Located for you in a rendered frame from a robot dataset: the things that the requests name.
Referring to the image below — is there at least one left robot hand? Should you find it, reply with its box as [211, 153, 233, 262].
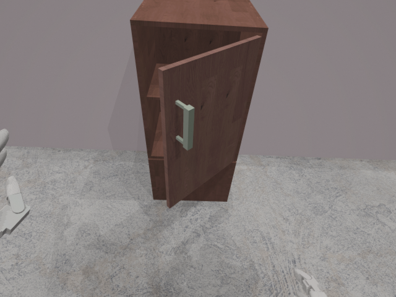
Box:
[0, 129, 30, 238]

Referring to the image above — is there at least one right robot hand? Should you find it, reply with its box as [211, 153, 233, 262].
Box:
[293, 269, 327, 297]

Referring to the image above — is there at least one cupboard door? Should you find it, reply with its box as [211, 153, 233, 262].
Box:
[158, 35, 262, 209]

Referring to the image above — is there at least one handle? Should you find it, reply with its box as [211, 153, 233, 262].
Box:
[175, 100, 195, 150]

